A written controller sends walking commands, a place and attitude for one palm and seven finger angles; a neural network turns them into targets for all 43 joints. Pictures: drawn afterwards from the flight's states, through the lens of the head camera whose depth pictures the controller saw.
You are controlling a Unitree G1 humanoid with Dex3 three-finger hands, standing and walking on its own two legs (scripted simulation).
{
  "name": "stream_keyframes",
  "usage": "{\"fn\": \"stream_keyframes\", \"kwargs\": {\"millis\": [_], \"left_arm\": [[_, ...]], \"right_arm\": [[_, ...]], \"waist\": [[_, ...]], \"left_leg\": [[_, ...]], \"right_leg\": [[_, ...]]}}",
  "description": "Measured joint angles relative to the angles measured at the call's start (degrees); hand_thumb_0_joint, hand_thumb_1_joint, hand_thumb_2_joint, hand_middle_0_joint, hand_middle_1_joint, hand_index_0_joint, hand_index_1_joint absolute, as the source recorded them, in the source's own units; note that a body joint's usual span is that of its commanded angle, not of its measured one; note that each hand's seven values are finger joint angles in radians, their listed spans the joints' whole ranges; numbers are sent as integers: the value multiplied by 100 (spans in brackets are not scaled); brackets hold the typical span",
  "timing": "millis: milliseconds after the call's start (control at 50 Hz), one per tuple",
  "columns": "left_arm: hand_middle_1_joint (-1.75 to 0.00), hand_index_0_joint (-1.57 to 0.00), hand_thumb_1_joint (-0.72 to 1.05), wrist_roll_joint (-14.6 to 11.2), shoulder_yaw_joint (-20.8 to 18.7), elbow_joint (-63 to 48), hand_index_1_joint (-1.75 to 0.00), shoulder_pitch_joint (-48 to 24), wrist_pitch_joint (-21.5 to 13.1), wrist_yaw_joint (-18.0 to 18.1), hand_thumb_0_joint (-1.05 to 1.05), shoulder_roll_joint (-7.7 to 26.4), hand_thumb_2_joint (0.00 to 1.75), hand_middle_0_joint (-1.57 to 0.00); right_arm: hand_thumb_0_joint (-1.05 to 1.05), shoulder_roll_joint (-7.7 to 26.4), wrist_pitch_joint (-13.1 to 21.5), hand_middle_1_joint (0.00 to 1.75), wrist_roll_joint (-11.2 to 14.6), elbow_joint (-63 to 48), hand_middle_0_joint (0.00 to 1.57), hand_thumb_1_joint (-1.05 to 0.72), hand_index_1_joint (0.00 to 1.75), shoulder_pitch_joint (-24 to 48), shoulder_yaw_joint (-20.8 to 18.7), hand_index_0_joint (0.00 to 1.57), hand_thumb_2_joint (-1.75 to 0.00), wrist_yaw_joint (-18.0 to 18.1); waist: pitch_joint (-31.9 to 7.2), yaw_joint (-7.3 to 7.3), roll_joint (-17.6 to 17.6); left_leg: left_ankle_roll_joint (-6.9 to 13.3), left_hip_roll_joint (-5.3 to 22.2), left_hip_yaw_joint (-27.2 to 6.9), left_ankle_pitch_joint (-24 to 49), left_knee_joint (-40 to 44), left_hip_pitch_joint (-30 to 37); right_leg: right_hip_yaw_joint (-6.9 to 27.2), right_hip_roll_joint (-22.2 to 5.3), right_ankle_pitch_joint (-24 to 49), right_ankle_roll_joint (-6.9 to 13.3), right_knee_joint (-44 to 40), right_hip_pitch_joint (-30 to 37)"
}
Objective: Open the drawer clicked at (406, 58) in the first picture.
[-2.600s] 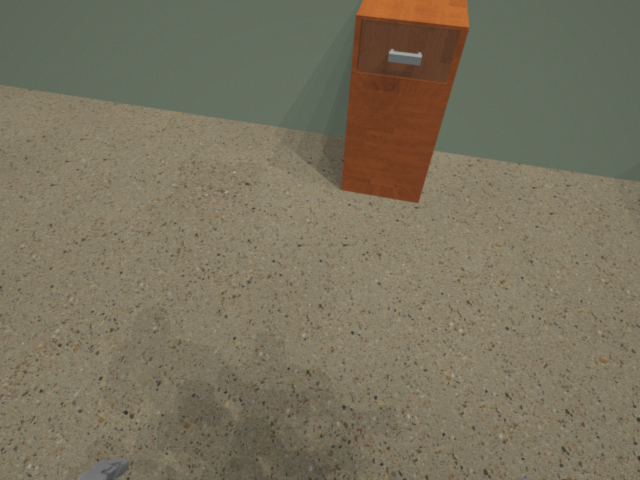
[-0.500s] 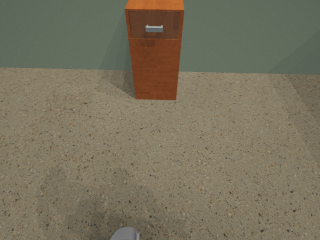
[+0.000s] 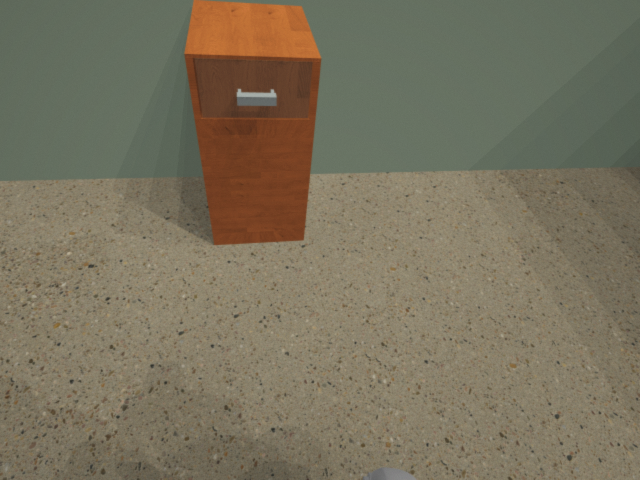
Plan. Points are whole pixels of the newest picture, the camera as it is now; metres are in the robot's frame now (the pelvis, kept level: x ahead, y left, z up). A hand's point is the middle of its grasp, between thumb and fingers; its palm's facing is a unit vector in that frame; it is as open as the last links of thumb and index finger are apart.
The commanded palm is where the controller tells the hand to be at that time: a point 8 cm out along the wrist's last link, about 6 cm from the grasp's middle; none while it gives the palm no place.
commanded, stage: walk to a spot facing it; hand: left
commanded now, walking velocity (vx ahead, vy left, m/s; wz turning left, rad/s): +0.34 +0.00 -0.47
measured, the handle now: (256, 95) +1.11 +0.27 -0.09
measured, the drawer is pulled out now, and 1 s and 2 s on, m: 0.00 0.00 0.00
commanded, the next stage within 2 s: turn to face it in 0.60 s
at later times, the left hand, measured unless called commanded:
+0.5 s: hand (273, 363) +0.34 +0.10 -0.18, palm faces -0.28 -0.96 -0.09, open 7.4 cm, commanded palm none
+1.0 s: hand (256, 317) +0.44 +0.14 -0.20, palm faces -0.14 -0.98 -0.17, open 7.4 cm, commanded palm none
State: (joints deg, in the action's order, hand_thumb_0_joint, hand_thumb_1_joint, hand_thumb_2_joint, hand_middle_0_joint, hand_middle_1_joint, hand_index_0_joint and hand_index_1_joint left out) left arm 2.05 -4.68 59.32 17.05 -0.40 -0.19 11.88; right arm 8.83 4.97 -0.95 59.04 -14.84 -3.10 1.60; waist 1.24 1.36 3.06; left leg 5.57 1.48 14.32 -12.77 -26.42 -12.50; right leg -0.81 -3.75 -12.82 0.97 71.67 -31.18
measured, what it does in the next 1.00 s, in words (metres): walks ahead: right foot, then left foot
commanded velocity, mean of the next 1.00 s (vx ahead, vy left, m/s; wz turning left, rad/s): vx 0.21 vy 0.00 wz -0.13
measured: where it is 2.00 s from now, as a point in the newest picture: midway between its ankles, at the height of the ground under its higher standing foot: (329, 459)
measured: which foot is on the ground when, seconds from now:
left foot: down 0.00-0.52, up 0.54-0.92, down 0.94-1.00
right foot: up 0.00-0.52, down 0.54-0.94, up 0.96-1.00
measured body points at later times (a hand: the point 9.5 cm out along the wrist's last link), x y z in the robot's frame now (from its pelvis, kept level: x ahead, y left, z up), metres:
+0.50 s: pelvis +0.20 -0.02 -0.02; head +0.24 -0.02 +0.43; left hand +0.36 +0.15 -0.17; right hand +0.00 -0.16 -0.14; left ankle +0.04 +0.05 -0.73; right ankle +0.27 -0.12 -0.72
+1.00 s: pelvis +0.39 -0.03 -0.02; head +0.41 +0.00 +0.43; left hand +0.45 +0.20 -0.19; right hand +0.44 -0.27 -0.15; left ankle +0.49 +0.04 -0.74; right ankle +0.27 -0.12 -0.71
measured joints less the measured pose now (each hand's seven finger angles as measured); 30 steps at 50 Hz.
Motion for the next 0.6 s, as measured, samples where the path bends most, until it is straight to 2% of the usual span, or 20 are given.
{"fn": "stream_keyframes", "kwargs": {"millis": [120,260,380,460,500,520,540,560,600], "left_arm": [[-30,-20,91,11,-75,-189,-30,-347,147,-74,0,-6,90,-19],[-30,-20,91,3,-43,-124,-30,-519,301,-135,1,-123,90,-19],[-30,-20,91,-2,54,-114,-30,-806,311,-186,1,-283,90,-19],[-30,-20,91,-8,119,-237,-30,-1084,201,-193,1,-368,90,-19],[-30,-20,91,-5,135,-313,-30,-1129,65,-195,1,-366,90,-19],[-30,-20,91,-2,142,-353,-30,-1098,-26,-199,1,-332,90,-19],[-30,-20,91,-9,136,-390,-30,-1056,-124,-186,1,-298,90,-19],[-30,-20,91,-55,124,-397,-30,-1024,-191,-149,1,-288,90,-19],[-30,-20,91,-136,116,-356,-30,-909,-214,-79,1,-256,90,-20]], "right_arm": [[-1,-28,-19,30,23,302,20,-93,30,-641,51,19,-90,24],[0,-315,0,30,11,501,20,-92,30,-1233,170,19,-90,52],[0,-504,-21,30,-61,633,20,-91,30,-1585,243,20,-90,52],[0,-549,-88,30,-72,704,20,-91,30,-1733,235,20,-90,26],[0,-549,-150,30,-48,740,20,-91,30,-1797,214,20,-90,-6],[0,-561,-187,30,-21,743,20,-91,30,-1855,204,20,-90,-36],[1,-562,-232,30,20,728,20,-90,30,-1882,196,20,-90,-65],[1,-520,-299,30,49,722,20,-90,30,-1771,180,20,-90,-74],[1,-405,-397,30,54,623,20,-90,30,-1398,106,20,-90,-57]], "waist": [[-104,-96,1],[-24,-296,-64],[178,-501,-170],[339,-572,-291],[358,-520,-303],[317,-477,-237],[252,-400,-163],[256,-336,-179],[298,-320,-239]], "left_leg": [[-6,-124,260,-113,579,607],[-134,-61,586,-487,818,1193],[-337,95,873,-901,859,1658],[-558,340,1066,-1327,548,1856],[-664,550,1151,-1571,-118,1799],[-698,673,1131,-1628,-807,1620],[-726,767,921,-1509,-1807,1255],[-760,807,468,-1585,-2918,793],[-777,739,-380,-1400,-4537,-85]], "right_leg": [[104,-172,755,-182,-283,-632],[-134,-214,807,-239,-949,-617],[-608,-100,422,-67,-2051,-251],[-961,224,-72,206,-2887,137],[-1122,426,-139,366,-3345,502],[-1165,460,30,479,-3635,779],[-1085,459,169,637,-3653,874],[-1038,510,-19,670,-3437,869],[-978,621,-389,605,-3383,1106]]}}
